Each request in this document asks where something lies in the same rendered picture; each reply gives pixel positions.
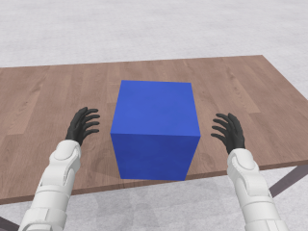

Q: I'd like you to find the left robot hand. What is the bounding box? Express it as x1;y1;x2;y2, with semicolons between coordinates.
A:
65;107;100;146

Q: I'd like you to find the robot right forearm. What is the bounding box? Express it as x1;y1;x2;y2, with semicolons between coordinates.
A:
226;148;290;231

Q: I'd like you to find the table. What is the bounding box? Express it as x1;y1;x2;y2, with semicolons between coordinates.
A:
0;55;308;231

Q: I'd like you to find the carton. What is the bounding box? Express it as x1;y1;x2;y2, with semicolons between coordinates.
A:
110;80;201;181

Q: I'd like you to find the right robot hand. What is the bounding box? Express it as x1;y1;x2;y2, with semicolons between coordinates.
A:
211;113;245;155

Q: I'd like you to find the robot left forearm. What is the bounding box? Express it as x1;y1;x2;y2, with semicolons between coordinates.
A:
18;140;82;231

